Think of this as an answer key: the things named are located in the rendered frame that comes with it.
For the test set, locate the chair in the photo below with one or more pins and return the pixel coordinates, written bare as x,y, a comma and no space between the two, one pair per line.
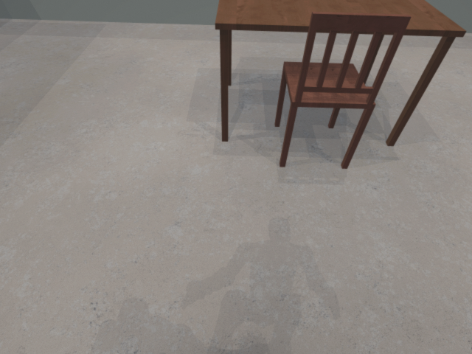
338,85

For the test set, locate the table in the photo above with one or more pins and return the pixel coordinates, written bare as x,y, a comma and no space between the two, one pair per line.
294,16

